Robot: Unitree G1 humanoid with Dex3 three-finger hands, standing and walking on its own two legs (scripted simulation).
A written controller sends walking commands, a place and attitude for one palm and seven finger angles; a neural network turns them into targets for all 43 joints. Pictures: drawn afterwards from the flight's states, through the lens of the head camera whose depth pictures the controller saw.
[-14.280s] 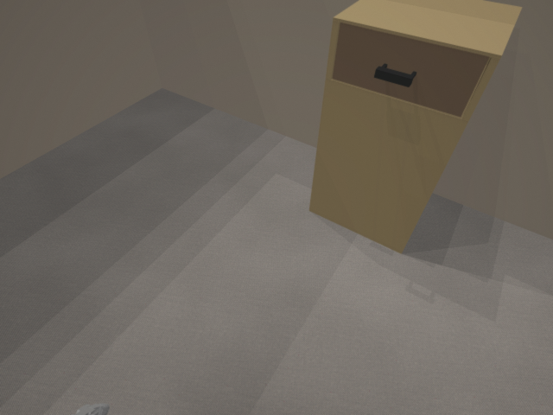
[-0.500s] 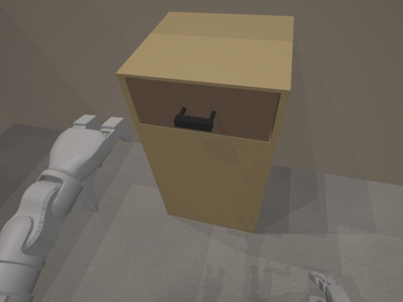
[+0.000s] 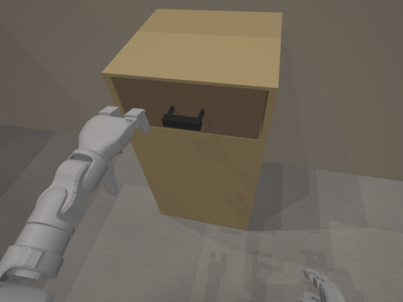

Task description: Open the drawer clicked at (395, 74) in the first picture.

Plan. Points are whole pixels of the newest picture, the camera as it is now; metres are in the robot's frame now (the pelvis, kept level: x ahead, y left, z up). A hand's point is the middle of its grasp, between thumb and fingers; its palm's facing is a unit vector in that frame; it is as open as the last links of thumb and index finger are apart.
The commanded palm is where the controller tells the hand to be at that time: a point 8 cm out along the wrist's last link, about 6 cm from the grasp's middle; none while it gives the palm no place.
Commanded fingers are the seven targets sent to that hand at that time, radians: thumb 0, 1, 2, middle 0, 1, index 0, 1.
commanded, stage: move the hooked fingers above the handle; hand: left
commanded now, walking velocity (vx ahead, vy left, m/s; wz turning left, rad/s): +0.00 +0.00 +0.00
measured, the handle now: (184, 116) +0.57 +0.12 +0.01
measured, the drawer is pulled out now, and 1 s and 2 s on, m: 0.00 0.00 0.00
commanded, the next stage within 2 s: lower the fingers behind the handle in 1.80 s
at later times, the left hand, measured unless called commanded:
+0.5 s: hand (150, 134) +0.43 +0.16 +0.09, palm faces -0.01 -0.05 -1.00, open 13.8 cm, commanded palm +0.42 +0.18 +0.15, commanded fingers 0.00 -0.50 0.30 -0.30 -1.20 -0.30 -1.20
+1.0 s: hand (175, 117) +0.50 +0.12 +0.08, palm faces -0.02 -0.02 -1.00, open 13.8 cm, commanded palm +0.49 +0.13 +0.13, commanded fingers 0.00 -0.50 0.30 -0.30 -1.20 -0.30 -1.20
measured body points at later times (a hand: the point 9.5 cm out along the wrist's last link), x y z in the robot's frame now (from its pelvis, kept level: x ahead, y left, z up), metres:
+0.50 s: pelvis +0.02 +0.00 -0.01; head +0.06 -0.03 +0.44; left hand +0.43 +0.16 +0.14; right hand +0.15 -0.25 -0.14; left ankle -0.01 +0.10 -0.74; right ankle +0.02 -0.10 -0.74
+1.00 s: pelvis +0.03 -0.01 -0.01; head +0.09 -0.03 +0.43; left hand +0.50 +0.12 +0.13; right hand +0.08 -0.27 -0.15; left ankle -0.01 +0.10 -0.74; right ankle +0.02 -0.10 -0.74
